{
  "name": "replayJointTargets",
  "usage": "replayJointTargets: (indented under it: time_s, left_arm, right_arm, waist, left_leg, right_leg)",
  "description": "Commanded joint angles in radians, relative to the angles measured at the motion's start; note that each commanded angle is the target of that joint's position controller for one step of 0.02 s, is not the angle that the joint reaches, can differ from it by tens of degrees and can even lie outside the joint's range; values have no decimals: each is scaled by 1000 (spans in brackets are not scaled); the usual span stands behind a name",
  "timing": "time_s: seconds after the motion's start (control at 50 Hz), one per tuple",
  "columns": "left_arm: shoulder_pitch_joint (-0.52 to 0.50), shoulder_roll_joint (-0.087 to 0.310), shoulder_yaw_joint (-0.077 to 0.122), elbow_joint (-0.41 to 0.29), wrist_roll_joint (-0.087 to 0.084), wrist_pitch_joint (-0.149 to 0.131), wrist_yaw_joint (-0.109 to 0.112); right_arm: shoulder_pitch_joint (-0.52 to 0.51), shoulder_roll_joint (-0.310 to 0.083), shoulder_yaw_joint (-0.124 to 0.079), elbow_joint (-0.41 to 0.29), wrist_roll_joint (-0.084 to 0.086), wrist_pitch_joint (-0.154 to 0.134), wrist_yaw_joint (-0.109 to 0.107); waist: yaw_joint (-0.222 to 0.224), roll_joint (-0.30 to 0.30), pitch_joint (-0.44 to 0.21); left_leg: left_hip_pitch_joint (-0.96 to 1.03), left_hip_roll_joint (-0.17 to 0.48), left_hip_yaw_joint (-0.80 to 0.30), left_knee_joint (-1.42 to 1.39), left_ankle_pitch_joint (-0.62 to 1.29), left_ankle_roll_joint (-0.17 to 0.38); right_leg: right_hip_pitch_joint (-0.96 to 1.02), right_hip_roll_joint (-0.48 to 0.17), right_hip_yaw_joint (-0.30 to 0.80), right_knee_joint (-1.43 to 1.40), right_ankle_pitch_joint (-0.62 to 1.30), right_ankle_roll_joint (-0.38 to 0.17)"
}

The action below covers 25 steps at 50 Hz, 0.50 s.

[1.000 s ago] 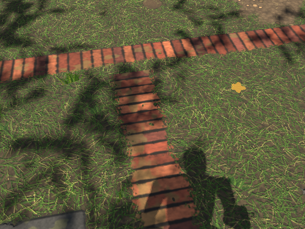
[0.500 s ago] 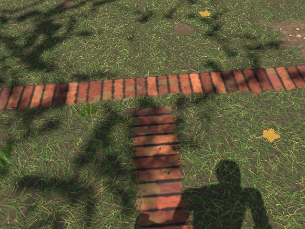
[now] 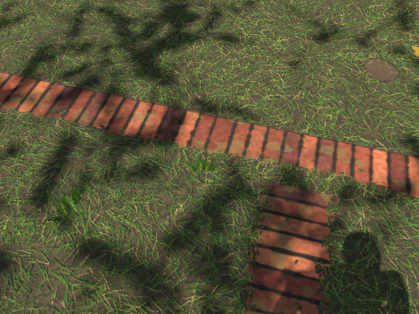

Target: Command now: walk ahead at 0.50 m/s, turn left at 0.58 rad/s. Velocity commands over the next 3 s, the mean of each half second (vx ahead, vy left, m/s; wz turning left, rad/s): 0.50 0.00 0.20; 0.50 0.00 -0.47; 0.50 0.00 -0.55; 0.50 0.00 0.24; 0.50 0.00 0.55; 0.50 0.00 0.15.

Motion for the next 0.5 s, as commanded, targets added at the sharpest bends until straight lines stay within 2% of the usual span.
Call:
replayJointTargets:
  time_s: [0.02, 0.06, 0.1, 0.18, 0.24, 0.3, 0.34, 0.36, 0.38, 0.4, 0.42, 0.44, 0.46, 0.48, 0.5]
  left_arm:
    - [4, 134, 37, -94, 21, -12, 4]
    - [-5, 104, 32, -105, 33, 8, 5]
    - [-77, 80, 23, -133, 38, 15, 8]
    - [-214, 42, 3, -158, 28, 7, -10]
    - [-277, 54, 1, -174, 13, -4, -29]
    - [-316, 79, 6, -200, 9, -11, -44]
    - [-278, 92, 11, -200, 5, -11, -50]
    - [-212, 108, 20, -185, 5, -11, -50]
    - [-85, 136, 37, -149, 10, -11, -47]
    - [80, 183, 49, -122, 18, -9, -45]
    - [173, 265, 73, -107, 23, -2, -48]
    - [185, 194, 56, -94, -8, 3, -54]
    - [126, 144, 41, -109, -11, 12, -47]
    - [74, 132, 36, -129, 2, 21, -42]
    - [42, 120, 31, -136, 7, 27, -41]
  right_arm:
    - [8, -100, -25, -83, -11, -22, -10]
    - [24, -119, -30, -75, -6, -29, -20]
    - [59, -143, -37, -62, -3, -28, -34]
    - [123, -133, -31, -33, 4, -20, -49]
    - [178, -137, -27, -1, 3, -22, -47]
    - [208, -148, -28, 23, -2, -18, -47]
    - [197, -158, -31, 31, -4, -11, -51]
    - [175, -165, -31, 28, -5, -7, -53]
    - [154, -157, -26, 22, -9, -4, -55]
    - [143, -132, -11, 0, -22, -5, -59]
    - [253, -67, 8, -16, -19, -23, -55]
    - [233, -93, 13, -20, -22, -43, -47]
    - [133, -141, 2, -40, 3, -58, -35]
    - [58, -135, 6, -55, 2, -68, -32]
    - [23, -126, 4, -65, -17, -73, -32]
  waist:
    - [14, 34, -130]
    - [22, 27, -111]
    - [5, 33, -82]
    - [-61, 84, -68]
    - [-99, 102, -49]
    - [-110, 108, -28]
    - [-84, 122, -32]
    - [-44, 126, -71]
    - [20, 107, -156]
    - [88, 38, -290]
    - [56, -225, -395]
    - [66, -251, -389]
    - [73, -155, -237]
    - [64, -47, -152]
    - [37, 13, -88]
  left_leg:
    - [269, 268, -410, -312, 200, 204]
    - [193, 245, -349, -330, 300, 211]
    - [158, 218, -301, -335, 333, 197]
    - [154, 165, -234, -314, 229, 128]
    - [225, 215, -266, -299, 163, 122]
    - [380, 288, -304, -249, 239, 113]
    - [443, 304, -288, -202, 398, 91]
    - [449, 285, -253, -130, 583, 74]
    - [428, 237, -198, 16, 735, 51]
    - [280, 191, -152, 266, 600, 18]
    - [-123, 21, -74, 653, 73, -76]
    - [-311, 11, -158, 745, -342, -79]
    - [-398, 70, -175, 780, -278, -72]
    - [-387, 106, -150, 737, -207, -68]
    - [-365, 134, -134, 652, -160, -73]
  right_leg:
    - [-243, -70, 75, -66, 99, 1]
    - [-222, -60, 51, -145, 139, 31]
    - [-243, -41, 36, -267, 240, 55]
    - [-172, 13, 15, -583, 503, 53]
    - [-164, 20, 11, -669, 554, 29]
    - [-244, 21, 7, -711, 432, -26]
    - [-212, 38, -13, -729, 333, -66]
    - [-114, 70, -42, -747, 313, -91]
    - [66, 93, -56, -764, 359, -125]
    - [341, -29, 101, -735, 439, -194]
    - [698, -233, 550, -795, 298, -365]
    - [767, -265, 770, -921, 125, -372]
    - [658, -245, 657, -937, 53, -323]
    - [521, -205, 548, -953, 113, -294]
    - [406, -168, 476, -975, 209, -282]
Next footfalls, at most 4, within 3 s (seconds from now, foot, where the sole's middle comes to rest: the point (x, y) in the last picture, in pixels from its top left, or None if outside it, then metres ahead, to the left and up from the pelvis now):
0.40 right None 0.41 -0.11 -0.76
0.88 left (194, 242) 0.67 0.08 -0.76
1.40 right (292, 198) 0.85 -0.27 -0.76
1.94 left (267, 121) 1.23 -0.21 -0.76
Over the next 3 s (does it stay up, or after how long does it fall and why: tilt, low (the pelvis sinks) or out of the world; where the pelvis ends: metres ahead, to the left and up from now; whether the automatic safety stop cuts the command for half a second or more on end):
stays up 1.60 -0.30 0.00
